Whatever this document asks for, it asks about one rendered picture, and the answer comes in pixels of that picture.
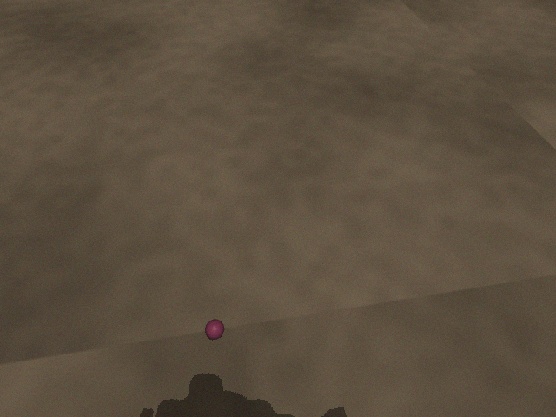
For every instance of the ball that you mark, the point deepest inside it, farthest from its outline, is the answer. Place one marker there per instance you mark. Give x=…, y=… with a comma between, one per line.
x=214, y=329

